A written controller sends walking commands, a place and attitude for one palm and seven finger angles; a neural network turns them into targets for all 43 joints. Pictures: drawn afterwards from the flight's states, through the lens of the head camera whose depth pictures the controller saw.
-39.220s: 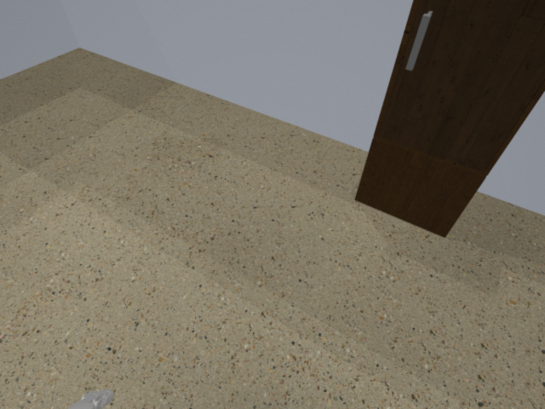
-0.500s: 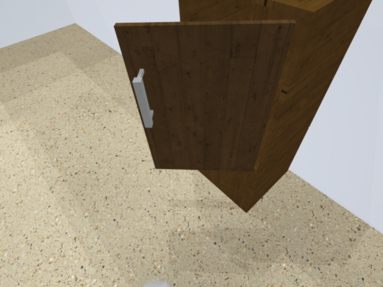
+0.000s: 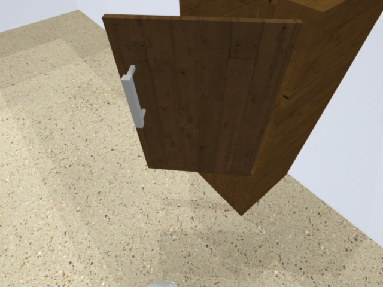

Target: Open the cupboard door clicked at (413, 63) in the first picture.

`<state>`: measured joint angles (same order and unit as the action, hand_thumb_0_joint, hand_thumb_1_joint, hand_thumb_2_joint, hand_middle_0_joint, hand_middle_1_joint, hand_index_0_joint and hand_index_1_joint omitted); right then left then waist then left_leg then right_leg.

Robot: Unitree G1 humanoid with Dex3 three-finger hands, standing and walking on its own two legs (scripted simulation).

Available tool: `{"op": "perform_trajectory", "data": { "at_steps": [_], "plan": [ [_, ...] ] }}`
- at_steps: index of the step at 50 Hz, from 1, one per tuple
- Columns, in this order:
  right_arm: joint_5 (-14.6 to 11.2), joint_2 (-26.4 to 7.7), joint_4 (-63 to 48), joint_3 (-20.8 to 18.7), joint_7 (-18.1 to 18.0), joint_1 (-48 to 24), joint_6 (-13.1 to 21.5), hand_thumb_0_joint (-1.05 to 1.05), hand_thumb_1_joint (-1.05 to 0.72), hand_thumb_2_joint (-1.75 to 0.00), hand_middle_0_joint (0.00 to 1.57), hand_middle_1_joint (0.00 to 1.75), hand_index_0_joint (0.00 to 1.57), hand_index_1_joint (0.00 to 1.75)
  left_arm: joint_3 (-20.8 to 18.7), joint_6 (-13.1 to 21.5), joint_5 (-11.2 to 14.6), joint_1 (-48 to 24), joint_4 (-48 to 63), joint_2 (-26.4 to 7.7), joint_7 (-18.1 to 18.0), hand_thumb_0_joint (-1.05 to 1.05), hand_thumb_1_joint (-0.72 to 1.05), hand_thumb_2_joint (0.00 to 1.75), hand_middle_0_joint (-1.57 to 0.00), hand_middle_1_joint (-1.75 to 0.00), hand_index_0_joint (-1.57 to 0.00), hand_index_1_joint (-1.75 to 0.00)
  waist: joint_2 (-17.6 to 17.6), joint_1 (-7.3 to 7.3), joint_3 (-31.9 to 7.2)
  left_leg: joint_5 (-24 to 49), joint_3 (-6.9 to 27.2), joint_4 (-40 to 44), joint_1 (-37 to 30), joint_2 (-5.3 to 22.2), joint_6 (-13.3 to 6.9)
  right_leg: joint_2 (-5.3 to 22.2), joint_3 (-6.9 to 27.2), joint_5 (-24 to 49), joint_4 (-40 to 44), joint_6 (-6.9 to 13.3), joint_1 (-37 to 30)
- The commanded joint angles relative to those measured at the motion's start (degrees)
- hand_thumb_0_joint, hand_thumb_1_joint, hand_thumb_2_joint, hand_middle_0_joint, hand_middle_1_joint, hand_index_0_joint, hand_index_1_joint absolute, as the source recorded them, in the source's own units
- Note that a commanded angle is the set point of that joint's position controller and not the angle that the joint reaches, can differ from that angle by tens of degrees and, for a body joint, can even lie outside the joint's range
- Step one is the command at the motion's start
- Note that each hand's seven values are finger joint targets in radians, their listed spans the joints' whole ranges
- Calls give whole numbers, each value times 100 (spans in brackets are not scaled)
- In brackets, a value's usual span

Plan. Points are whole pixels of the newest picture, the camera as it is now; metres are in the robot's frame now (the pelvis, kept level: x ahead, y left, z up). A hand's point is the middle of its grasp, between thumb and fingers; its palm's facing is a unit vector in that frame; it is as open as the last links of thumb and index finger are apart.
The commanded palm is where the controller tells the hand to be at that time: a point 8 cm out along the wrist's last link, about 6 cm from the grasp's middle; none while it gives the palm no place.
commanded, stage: come to a stop and stand still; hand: left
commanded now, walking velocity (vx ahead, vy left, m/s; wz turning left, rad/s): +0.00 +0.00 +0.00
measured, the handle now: (136, 98) +0.54 +0.21 +0.07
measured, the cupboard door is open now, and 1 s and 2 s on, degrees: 44 44 44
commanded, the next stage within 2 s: none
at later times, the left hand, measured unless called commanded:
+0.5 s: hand out of the picture +0.02 +0.29 -0.15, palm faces +0.01 -0.97 -0.22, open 7.3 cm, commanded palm none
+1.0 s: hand out of the picture -0.17 +0.33 -0.17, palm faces +0.09 -0.98 -0.15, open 7.3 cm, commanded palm none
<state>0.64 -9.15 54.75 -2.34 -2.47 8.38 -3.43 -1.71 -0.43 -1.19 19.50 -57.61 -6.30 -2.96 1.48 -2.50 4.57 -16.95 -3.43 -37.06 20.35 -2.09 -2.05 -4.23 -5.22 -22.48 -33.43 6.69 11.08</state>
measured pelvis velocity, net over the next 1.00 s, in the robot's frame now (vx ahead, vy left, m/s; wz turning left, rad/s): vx -0.09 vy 0.17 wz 0.02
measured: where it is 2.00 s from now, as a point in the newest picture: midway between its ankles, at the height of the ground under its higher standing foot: outside the picture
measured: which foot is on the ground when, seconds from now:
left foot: up 0.00-0.30, down 0.32-1.00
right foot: down 0.00-1.00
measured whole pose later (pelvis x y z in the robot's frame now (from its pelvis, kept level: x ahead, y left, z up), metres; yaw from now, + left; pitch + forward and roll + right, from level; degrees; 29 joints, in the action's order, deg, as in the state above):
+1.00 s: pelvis -0.09 +0.17 +0.01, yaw +1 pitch -1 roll -3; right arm 0.4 -10.4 59.9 -1.1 -0.8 12.5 -1.7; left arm -0.8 -1.2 -1.6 26.5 -61.1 -8.6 -1.9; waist -0.1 -2.0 1.5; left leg -5.1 -4.8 -20.5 16.3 -7.6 -7.9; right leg 1.0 3.3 -20.0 -27.7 2.3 12.6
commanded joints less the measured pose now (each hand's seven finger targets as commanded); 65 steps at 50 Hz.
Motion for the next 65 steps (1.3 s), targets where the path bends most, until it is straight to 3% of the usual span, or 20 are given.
{"op": "perform_trajectory", "data": {
  "at_steps": [1, 2, 3, 5, 8, 13, 16, 19, 30, 37, 40, 46, 50, 54, 57, 60, 62, 63, 64, 65],
  "plan": [
    [58, -273, -169, -101, 29, 220, 5, 0, -90, -90, 20, 30, 20, 30, -179, 71, -64, 486, 199, -849, -85, 0, 90, 90, -20, -30, -20, -30, -580, 69, -216, -982, 625, -2005, 693, 192, 282, 2326, 1895, 5060, 1191, 515, -231],
    [65, -483, -808, -109, 38, -249, 212, 0, -90, -90, 20, 30, 20, 30, -79, 238, -31, 819, 379, -827, -254, 0, 90, 90, -20, -30, -20, -30, -749, 95, -310, -1326, 383, -2103, 1136, -243, 370, 1684, 2646, 8638, 1020, -530, -842],
    [10, -467, -693, -173, 140, 164, 241, 0, -90, -90, 20, 30, 20, 30, -178, 337, -36, 638, 569, -1153, -236, 0, 90, 90, -20, -30, -20, -30, -1260, 321, -706, -483, 595, -2371, 1322, 7, 99, 1820, 1711, 8837, 264, -846, -1408],
    [-72, -406, -789, -134, 187, 197, 240, 0, -90, -90, 20, 30, 20, 30, -251, 399, -19, 574, 717, -1329, -214, 0, 90, 90, -20, -30, -20, -30, -599, 234, -1356, -360, 343, -1855, 1208, -11, 52, 1802, 1358, 8198, 31, -415, -1943],
    [-50, -289, -923, -54, 197, -63, 281, 0, -90, -90, 20, 30, 20, 30, -200, 325, -66, 551, 866, -1266, -155, 0, 90, 90, -20, -30, -20, -30, -588, 41, -1067, -559, 389, -1116, 795, 121, 120, 1902, 1443, 6066, 354, 306, -1395],
    [-17, -381, -680, -21, 222, 538, 275, 0, -90, -90, 20, 30, 20, 30, -91, 185, -20, -196, 1003, -1370, -73, 0, 90, 90, -20, -30, -20, -30, -1077, 329, -445, -146, 88, 304, -573, 147, 141, 1538, 1217, 2022, 1073, 42, 357],
    [78, -871, -538, -58, 230, 824, 352, 0, -90, -90, 20, 30, 20, 30, -60, 47, 28, -467, 1124, -1217, -13, 0, 90, 90, -20, -30, -20, -30, 188, 385, -47, -230, 1006, 1258, -688, 825, -158, 866, 869, -601, 931, -451, 1272],
    [121, -913, -544, -24, 208, 569, 371, 0, -90, -90, 20, 30, 20, 30, -38, -37, -36, -349, 1052, -1119, 3, 0, 90, 90, -20, -30, -20, -30, 820, 165, 412, -1932, 1917, 2438, 828, 1119, -424, 475, 439, -236, 328, -533, 387],
    [72, -1069, -414, -55, 151, 344, 338, 0, -90, -90, 20, 30, 20, 30, -54, -100, -45, 352, 594, -946, 132, 0, 90, 90, -20, -30, -20, -30, 168, 36, -391, -1938, 1868, 2677, 457, 1234, -568, 423, 460, -37, -225, -503, 5],
    [47, -905, -139, -24, 155, 591, 287, 0, -90, -90, 20, 30, 20, 30, 1, 18, -41, 616, 264, -947, 84, 0, 90, 90, -20, -30, -20, -30, -448, 244, -81, -1561, 1394, 2373, -201, 652, -56, 713, 1151, -771, 1265, -189, 594],
    [32, -907, 20, -14, 136, 699, 329, 0, -90, -90, 20, 30, 20, 30, 9, 57, -21, 684, 158, -894, 82, 0, 90, 90, -20, -30, -20, -30, -101, 308, -281, -1221, 1490, 2513, -719, 749, -67, 574, 999, -157, 1022, -281, 671],
    [-8, -977, 134, -53, 109, 441, 333, 0, -90, -90, 20, 30, 20, 30, 35, -29, -71, 1363, -253, -696, 67, 0, 90, 90, -20, -30, -20, -30, 14, 78, -241, -1762, 1634, 3032, -320, 1005, -2, 388, 590, 99, 576, -407, 200],
    [-21, -981, 226, -76, 97, 413, 310, 0, -90, -90, 20, 30, 20, 30, 20, -61, -73, 1722, -440, -654, 29, 0, 90, 90, -20, -30, -20, -30, 19, 3, -136, -1628, 1566, 3274, -320, 950, 590, 340, 486, 146, 652, -418, 93],
    [-39, -915, 263, -92, 102, 295, 271, 0, -90, -90, 20, 30, 20, 30, -37, -26, -76, 2073, -610, -698, 18, 0, 90, 90, -20, -30, -20, -30, -70, -98, 64, -1322, 1175, 3196, -236, 606, 786, 415, 540, 186, 1148, -387, -148],
    [-76, -804, 282, -89, 101, 353, 212, 0, -90, -90, 20, 30, 20, 30, -58, 6, -42, 1864, -580, -724, 30, 0, 90, 90, -20, -30, -20, -30, -558, 50, 163, -1069, 820, 2442, -829, 251, 999, 765, 973, -565, 1606, -211, 714],
    [-56, -539, 447, -123, 97, 1057, 123, 0, -90, -90, 20, 30, 20, 30, -106, 32, -10, 449, -208, -806, -25, 0, 90, 90, -20, -30, -20, -30, -1431, 720, 75, -424, 982, 28, -2388, 268, 363, 1562, 1821, -1449, 1852, 40, 3099],
    [-31, -614, 548, -182, 87, 1677, 140, 0, -90, -90, 20, 30, 20, 30, -143, 50, 5, -254, 24, -749, -57, 0, 90, 90, -20, -30, -20, -30, -965, 1100, -228, -640, 1632, 14, -2715, 623, 318, 1345, 1576, -745, 776, -177, 3537],
    [40, -735, 508, -192, 74, 1776, 198, 0, -90, -90, 20, 30, 20, 30, -127, 30, 39, 17, 14, -609, -40, 0, 90, 90, -20, -30, -20, -30, -67, 955, -337, -1547, 2269, 1495, -2149, 1015, 570, 698, 1039, -414, -445, -406, 3031],
    [58, -933, 325, -217, 47, 1454, 246, 0, -90, -90, 20, 30, 20, 30, -183, -52, 66, 745, -54, -614, -41, 0, 90, 90, -20, -30, -20, -30, 788, 507, -400, -2105, 2721, 3097, -1033, 1331, 955, 64, 469, -309, -1606, -654, 1838],
    [22, -1085, 67, -242, 25, 634, 210, 0, -90, -90, 20, 30, 20, 30, -272, -121, 0, 1673, -260, -756, -52, 0, 90, 90, -20, -30, -20, -30, 1195, -101, -71, -1907, 2389, 3877, 222, 1197, 1428, 144, 447, -437, -1986, -612, 758]
  ]
}}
